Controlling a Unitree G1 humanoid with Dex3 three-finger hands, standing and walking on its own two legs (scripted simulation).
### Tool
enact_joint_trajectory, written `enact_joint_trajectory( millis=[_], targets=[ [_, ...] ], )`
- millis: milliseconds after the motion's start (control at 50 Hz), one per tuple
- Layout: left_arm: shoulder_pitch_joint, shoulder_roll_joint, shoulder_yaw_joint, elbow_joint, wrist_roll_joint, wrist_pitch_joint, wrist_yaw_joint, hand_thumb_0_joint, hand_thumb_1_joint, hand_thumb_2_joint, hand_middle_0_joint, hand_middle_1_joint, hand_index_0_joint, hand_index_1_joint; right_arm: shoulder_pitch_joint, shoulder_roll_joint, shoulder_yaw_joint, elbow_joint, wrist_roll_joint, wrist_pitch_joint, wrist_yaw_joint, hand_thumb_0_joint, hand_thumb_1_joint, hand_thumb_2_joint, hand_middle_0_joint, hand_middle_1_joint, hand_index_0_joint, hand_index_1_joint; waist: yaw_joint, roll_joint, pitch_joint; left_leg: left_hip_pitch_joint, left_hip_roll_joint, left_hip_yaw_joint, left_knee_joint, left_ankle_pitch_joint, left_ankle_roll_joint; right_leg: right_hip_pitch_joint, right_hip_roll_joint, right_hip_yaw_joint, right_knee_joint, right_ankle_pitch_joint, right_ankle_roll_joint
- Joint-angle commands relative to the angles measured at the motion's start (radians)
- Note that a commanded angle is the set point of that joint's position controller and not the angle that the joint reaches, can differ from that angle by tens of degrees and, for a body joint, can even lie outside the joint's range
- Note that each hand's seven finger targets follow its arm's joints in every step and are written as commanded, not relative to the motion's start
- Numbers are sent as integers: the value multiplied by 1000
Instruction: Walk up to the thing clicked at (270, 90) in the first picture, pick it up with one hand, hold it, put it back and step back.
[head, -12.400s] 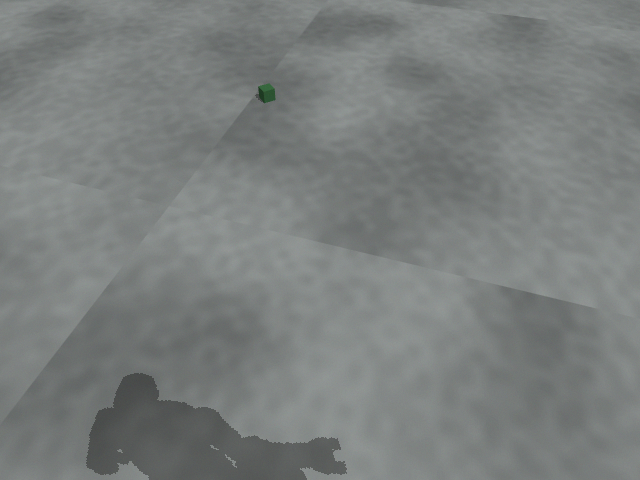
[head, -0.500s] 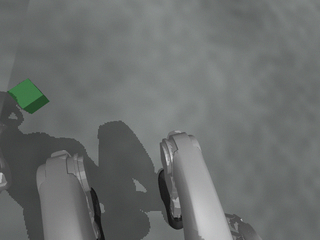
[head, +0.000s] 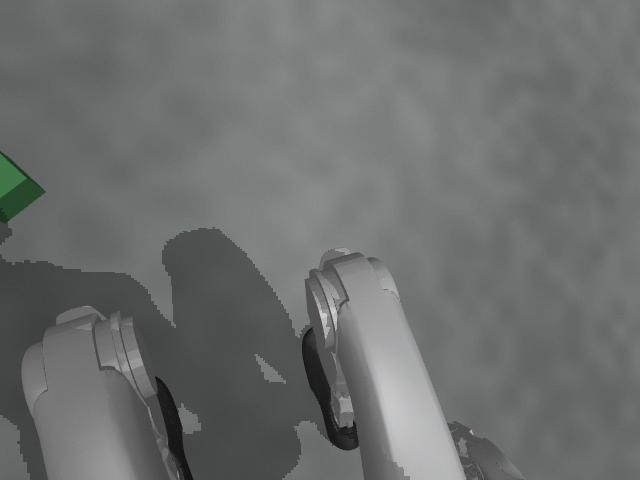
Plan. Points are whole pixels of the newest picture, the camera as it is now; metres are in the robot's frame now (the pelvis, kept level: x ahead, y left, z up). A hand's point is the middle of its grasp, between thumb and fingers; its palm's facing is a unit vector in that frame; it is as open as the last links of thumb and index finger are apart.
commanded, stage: rise first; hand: left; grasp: from above
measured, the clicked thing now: out of the picture +0.51 +0.32 -0.29
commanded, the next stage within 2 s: none
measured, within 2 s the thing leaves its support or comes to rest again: neither
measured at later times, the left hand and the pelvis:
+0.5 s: hand out of the picture +0.47 +0.36 -0.16, palm faces -0.25 -0.31 -0.92, open 14.1 cm; pelvis +0.00 +0.00 +0.00, yaw -2 degrees
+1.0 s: hand out of the picture +0.48 +0.36 -0.15, palm faces -0.25 -0.31 -0.92, open 14.1 cm; pelvis +0.00 +0.00 +0.00, yaw -2 degrees
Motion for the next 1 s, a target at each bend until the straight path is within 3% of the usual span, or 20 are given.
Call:
enact_joint_trajectory(
  millis=[0,20,80,100,220,280,380,420,440,480,500,560,660,720,800,820,840,900,920,980],
  targets=[
    [-292,320,-1,-133,13,-5,36,0,-545,954,-98,-1081,-112,-1065,224,-252,-54,-3,10,-7,5,0,-922,-907,199,300,199,300,4,308,-696,464,-8,144,-210,188,68,380,31,-135,-234,235,-88],
    [-305,304,-17,-139,16,-7,32,0,-552,959,-96,-1078,-107,-1064,238,-251,-51,-2,5,-7,7,0,-921,-907,199,300,199,300,-14,312,-704,468,-7,146,-204,200,68,404,32,-136,-235,254,-87],
    [-315,327,-16,-144,13,-9,27,0,-540,946,-99,-1083,-114,-1065,229,-263,-47,-8,9,-7,8,0,-923,-908,199,300,199,300,-15,318,-674,459,-6,139,-205,173,68,370,35,-141,-233,224,-88],
    [-311,316,-19,-139,13,-8,29,0,-611,1024,-97,-1045,-78,-1063,233,-266,-44,-9,7,-6,8,0,-926,-910,199,300,199,300,-19,317,-683,473,-5,137,-205,179,65,383,35,-147,-232,230,-90],
    [-293,318,-25,-149,16,0,28,0,-561,962,-103,-1066,-108,-1059,221,-274,-42,-14,12,-4,11,0,-924,-909,199,300,199,300,-13,367,-670,510,-4,126,-222,185,55,338,37,-161,-214,228,-97],
    [-316,312,-26,-162,9,7,34,0,-569,969,-102,-1063,-105,-1058,239,-279,-38,-16,11,-2,13,0,-926,-909,199,300,199,300,-33,357,-674,515,-1,123,-211,215,57,356,35,-162,-218,264,-93],
    [-307,336,-27,-130,6,14,29,0,-569,963,-103,-1068,-106,-1062,233,-286,-30,-13,12,-3,14,0,-929,-911,199,300,199,300,-29,335,-660,485,0,122,-203,209,61,365,39,-160,-225,261,-89],
    [-337,332,-41,-143,11,10,25,0,-564,961,-106,-1058,-108,-1053,232,-286,-25,-19,11,-2,13,0,-927,-910,199,300,199,300,-44,358,-659,497,0,116,-208,195,58,355,38,-165,-221,247,-92],
    [-332,337,-47,-153,13,9,23,0,-581,971,-103,-1060,-102,-1059,227,-284,-24,-21,13,-3,13,0,-929,-911,198,300,199,300,-36,379,-663,510,-1,118,-213,202,55,356,38,-163,-218,251,-95],
    [-349,354,-39,-158,24,12,23,0,-580,973,-106,-1058,-104,-1058,243,-291,-18,-23,13,-2,14,0,-928,-911,198,300,199,300,-48,370,-659,509,-1,115,-212,213,57,366,37,-166,-219,261,-93],
    [-324,339,-40,-143,14,14,26,0,-566,960,-111,-1058,-112,-1055,229,-287,-20,-23,13,-1,13,0,-928,-911,199,300,199,300,-34,370,-663,508,-1,116,-217,207,56,361,41,-166,-220,255,-95],
    [-343,344,-43,-152,17,22,22,0,-576,969,-106,-1066,-106,-1063,240,-293,-16,-29,10,-2,15,0,-930,-911,199,300,199,300,-52,378,-662,513,0,116,-211,218,58,366,39,-166,-224,271,-92],
    [-327,349,-45,-153,14,38,13,0,-583,969,-101,-1075,-102,-1072,235,-288,-15,-36,13,2,16,0,-931,-912,198,300,199,300,-39,384,-668,519,0,115,-218,216,56,366,41,-165,-226,266,-93],
    [-348,339,-58,-167,4,38,-1,0,-565,958,-112,-1069,-115,-1064,238,-290,-15,-37,15,5,16,0,-931,-912,198,300,199,300,-52,360,-657,484,-2,116,-212,200,61,369,41,-159,-233,257,-89],
    [-318,324,-66,-166,4,42,-8,0,-560,953,-107,-1073,-113,-1064,231,-289,-18,-42,16,7,14,0,-930,-911,199,300,199,300,-37,381,-663,499,-2,116,-222,191,55,355,42,-164,-227,241,-94],
    [-336,329,-60,-174,9,44,-9,0,-579,972,-105,-1064,-105,-1062,243,-295,-19,-41,20,9,13,0,-929,-911,199,300,199,300,-46,368,-658,510,-3,112,-221,197,57,348,40,-167,-230,248,-93],
    [-327,340,-54,-183,9,44,-8,0,-558,954,-109,-1067,-115,-1059,238,-291,-20,-43,19,10,12,0,-928,-911,199,300,199,300,-35,376,-669,518,-3,113,-226,202,54,348,41,-166,-227,247,-94],
    [-323,316,-62,-174,3,46,-8,0,-566,960,-110,-1070,-113,-1065,233,-290,-23,-43,23,13,12,0,-930,-912,199,300,199,300,-33,389,-655,506,-5,111,-236,185,53,320,40,-168,-222,234,-97],
    [-341,307,-65,-190,9,45,-9,0,-581,975,-106,-1060,-104,-1060,247,-291,-22,-45,23,15,12,0,-929,-912,199,300,199,300,-50,388,-647,513,-6,111,-237,187,53,324,36,-168,-227,235,-97],
    [-337,302,-63,-179,0,46,-9,0,-562,962,-106,-1070,-110,-1063,244,-287,-25,-42,22,14,11,0,-927,-911,199,300,199,300,-44,365,-652,494,-7,117,-225,185,57,331,38,-160,-233,236,-93]
  ],
)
